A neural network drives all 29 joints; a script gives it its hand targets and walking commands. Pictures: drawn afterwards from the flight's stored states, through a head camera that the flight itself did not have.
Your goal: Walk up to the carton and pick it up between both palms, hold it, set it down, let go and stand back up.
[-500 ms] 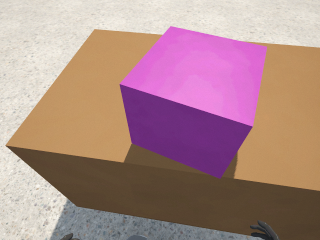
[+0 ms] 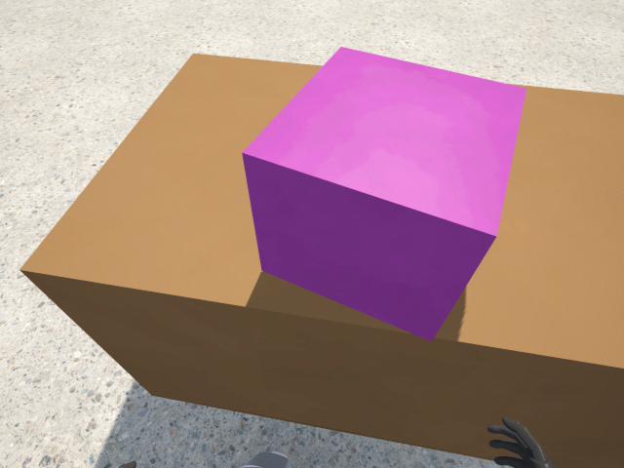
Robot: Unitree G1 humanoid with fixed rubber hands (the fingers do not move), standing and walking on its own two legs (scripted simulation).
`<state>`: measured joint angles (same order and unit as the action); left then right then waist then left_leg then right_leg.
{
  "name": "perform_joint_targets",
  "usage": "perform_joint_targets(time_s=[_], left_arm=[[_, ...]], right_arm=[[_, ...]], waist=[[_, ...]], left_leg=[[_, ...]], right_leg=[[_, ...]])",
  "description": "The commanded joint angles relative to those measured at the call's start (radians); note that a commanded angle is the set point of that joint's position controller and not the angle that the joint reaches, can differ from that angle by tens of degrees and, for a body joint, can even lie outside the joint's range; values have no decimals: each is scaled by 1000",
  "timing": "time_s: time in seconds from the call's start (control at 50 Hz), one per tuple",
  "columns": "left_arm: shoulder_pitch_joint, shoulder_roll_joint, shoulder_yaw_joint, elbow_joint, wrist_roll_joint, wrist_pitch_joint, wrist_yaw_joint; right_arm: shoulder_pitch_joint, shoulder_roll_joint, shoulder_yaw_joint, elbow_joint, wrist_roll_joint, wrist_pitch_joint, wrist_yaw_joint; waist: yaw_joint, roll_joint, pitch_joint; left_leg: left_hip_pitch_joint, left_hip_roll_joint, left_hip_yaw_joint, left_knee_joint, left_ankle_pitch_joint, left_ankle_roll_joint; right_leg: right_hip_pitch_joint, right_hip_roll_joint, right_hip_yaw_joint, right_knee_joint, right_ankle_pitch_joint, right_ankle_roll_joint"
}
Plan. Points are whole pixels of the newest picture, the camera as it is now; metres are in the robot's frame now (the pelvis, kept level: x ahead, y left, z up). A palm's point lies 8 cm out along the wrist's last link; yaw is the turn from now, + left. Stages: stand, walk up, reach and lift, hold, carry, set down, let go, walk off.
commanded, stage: stand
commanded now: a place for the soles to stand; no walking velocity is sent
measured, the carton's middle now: (384, 186) +0.49 -0.09 +0.06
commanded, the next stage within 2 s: reach and lift in 0.40 s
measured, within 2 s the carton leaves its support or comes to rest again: neither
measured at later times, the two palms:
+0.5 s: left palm out of the picture +0.09 +0.28 -0.11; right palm out of the picture +0.12 -0.27 -0.10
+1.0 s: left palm (138, 384) +0.22 +0.25 -0.06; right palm (523, 426) +0.18 -0.24 -0.04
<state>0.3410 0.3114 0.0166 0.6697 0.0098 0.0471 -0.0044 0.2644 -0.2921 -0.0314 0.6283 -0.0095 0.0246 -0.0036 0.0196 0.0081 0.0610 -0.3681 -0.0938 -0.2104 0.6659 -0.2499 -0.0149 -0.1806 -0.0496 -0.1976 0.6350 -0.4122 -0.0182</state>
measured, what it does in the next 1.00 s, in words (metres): stands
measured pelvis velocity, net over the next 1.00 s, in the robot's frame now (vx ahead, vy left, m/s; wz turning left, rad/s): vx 0.02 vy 0.01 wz -0.20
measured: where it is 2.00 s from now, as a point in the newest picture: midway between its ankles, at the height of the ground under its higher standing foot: outside the picture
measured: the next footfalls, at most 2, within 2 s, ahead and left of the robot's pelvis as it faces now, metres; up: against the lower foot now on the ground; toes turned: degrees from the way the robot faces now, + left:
none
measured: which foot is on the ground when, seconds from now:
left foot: down 0.00-1.00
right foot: down 0.00-1.00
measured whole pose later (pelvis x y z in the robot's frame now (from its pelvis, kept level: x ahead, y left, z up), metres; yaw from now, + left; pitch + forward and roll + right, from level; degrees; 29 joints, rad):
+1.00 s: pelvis +0.02 +0.01 +0.02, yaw -11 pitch -3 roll +0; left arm 0.16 0.30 0.12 0.50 -0.04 0.20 -0.02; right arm 0.09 -0.17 -0.01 0.71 0.01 -0.20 -0.01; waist 0.06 -0.06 0.08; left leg -0.17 0.01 0.02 0.40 -0.18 -0.01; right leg -0.07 0.00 0.00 0.40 -0.28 0.00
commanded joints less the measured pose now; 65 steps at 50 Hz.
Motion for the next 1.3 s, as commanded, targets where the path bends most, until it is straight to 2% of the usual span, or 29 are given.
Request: perform_joint_targets(time_s=[0.0, 0.06, 0.08, 0.1, 0.16, 0.22, 0.26, 0.32, 0.38, 0.4, 0.42, 0.44, 0.46, 0.52, 0.56, 0.58, 0.66, 0.72, 0.78, 0.82, 0.9, 0.98, 1.04, 1.14, 1.28], left_arm=[[-17, 163, 52, -92, -1, -8, 4], [28, 140, 49, -81, -3, -4, 3], [45, 134, 49, -74, -3, -5, 4], [58, 133, 50, -68, -1, -9, 6], [66, 146, 54, -55, 2, -29, 7], [27, 169, 54, -55, 2, -40, 7], [-1, 180, 55, -68, 4, -36, 7], [-18, 174, 52, -79, 0, -21, 5], [-7, 164, 51, -80, -1, -9, 3], [-524, 235, 95, -284, -21, 99, 40], [-431, 164, 41, -279, -22, 163, 67], [-377, 146, 54, -279, -20, 198, 65], [-327, 143, 54, -283, -16, 216, 64], [-229, 132, 83, -281, -22, 243, 62], [-167, 135, 114, -244, -6, 253, 53], [-152, 133, 130, -227, 6, 256, 48], [-190, 135, 159, -171, 16, 267, 31], [-258, 130, 164, -194, 2, 254, 26], [-308, 126, 159, -248, -14, 221, 25], [-338, 130, 160, -269, -29, 189, 14], [-310, 122, 142, -306, -49, 126, -4], [-244, 117, 133, -308, -58, 74, -29], [-206, 110, 125, -312, -69, 47, -45], [-167, 106, 116, -354, -90, 12, -56], [-141, 124, 111, -413, -119, -24, -65]], right_arm=[[8, -145, -49, -90, 2, -26, -6], [-6, -171, -53, -88, -3, -28, -11], [-11, -169, -52, -88, -5, -27, -13], [-15, -162, -48, -86, -7, -26, -15], [-17, -134, -38, -82, -9, -23, -14], [-4, -109, -35, -84, -4, -26, -9], [10, -105, -36, -90, -7, -28, -5], [24, -120, -42, -94, -1, -30, -4], [31, -145, -48, -91, 0, -30, -9], [-421, -9, -108, 143, -121, -183, 4], [-357, -38, -117, 237, -109, -230, 34], [-364, -61, -130, 234, -109, -224, 52], [-311, -77, -116, 248, -97, -237, 58], [-268, -109, -102, 277, -70, -285, 66], [-277, -118, -75, 264, -40, -291, 60], [-291, -117, -58, 252, -24, -288, 55], [-323, -68, -19, 145, -9, -255, 27], [-323, -31, -10, 45, -7, -228, 20], [-291, -14, -9, -19, 2, -210, 19], [-280, 11, -8, -49, 5, -211, 10], [-223, 11, -17, -20, 20, -240, -12], [-193, -3, -20, 12, 35, -287, -37], [-187, -12, -20, 7, 47, -314, -50], [-175, -15, -18, -49, 74, -339, -54], [-130, 6, -7, -157, 118, -332, -55]], waist=[[-13, -29, -19], [9, 63, -23], [15, 82, -22], [19, 90, -21], [20, 76, -34], [-1, 1, -52], [-10, -37, -41], [-14, -63, -24], [-10, -26, -23], [-76, -17, -89], [-79, -4, 15], [-53, -29, -59], [-49, -30, -60], [-22, 27, -140], [-2, 29, -160], [10, 22, -160], [53, -11, -88], [74, -9, -56], [61, 10, -68], [53, 9, -91], [22, 19, -137], [8, 10, -150], [10, -2, -140], [26, 9, -131], [45, 43, -112]], left_leg=[[24, 79, -60, -61, 171, 63], [-72, 126, -223, -206, 19, 100], [-98, 134, -259, -243, -33, 108], [-112, 133, -266, -261, -60, 106], [-85, 96, -172, -210, -7, 68], [2, 42, -13, -51, 125, 43], [38, 47, 21, -14, 157, 41], [50, 63, -3, -13, 189, 49], [18, 83, -71, -67, 171, 65], [23, 136, 235, -32, -119, -7], [-18, 135, 207, -64, -207, -6], [-1, 134, 196, -44, -154, -4], [25, 133, 199, -47, -118, 1], [189, 117, 205, -106, 52, -1], [308, 88, 210, -126, 251, -11], [323, 75, 217, -137, 281, -12], [261, 48, 264, -214, 194, -2], [256, 50, 289, -267, 142, 8], [295, 53, 302, -288, 147, 4], [306, 51, 305, -289, 159, -2], [392, 59, 298, -277, 270, -19], [457, 60, 283, -265, 402, -37], [489, 64, 275, -264, 470, -47], [525, 71, 268, -260, 560, -61], [530, 77, 272, -274, 550, -65]], right_leg=[[-69, -124, 124, -140, 79, -69], [14, -41, 133, -70, 22, -27], [39, -25, 143, -73, 2, -20], [59, -22, 152, -88, -5, -19], [70, -64, 173, -156, 36, -41], [7, -158, 188, -222, 112, -85], [-46, -190, 169, -220, 156, -101], [-85, -163, 134, -191, 126, -91], [-62, -116, 122, -132, 89, -66], [-385, 2, 156, -42, -118, -13], [-330, -6, 130, -37, -156, -25], [-250, -7, 111, 0, -119, -10], [-251, -8, 106, -15, -77, -10], [-180, 28, 93, -115, 94, -9], [-130, 60, 92, -186, 214, 1], [-106, 68, 99, -211, 229, 5], [-9, 67, 133, -261, 219, 27], [-11, 61, 152, -297, 167, 33], [-27, 58, 167, -315, 179, 38], [-16, 47, 185, -310, 216, 54], [-5, 56, 181, -316, 328, 60], [19, 72, 172, -330, 432, 63], [25, 86, 162, -348, 442, 56], [19, 101, 157, -373, 418, 36], [16, 95, 173, -396, 369, 17]])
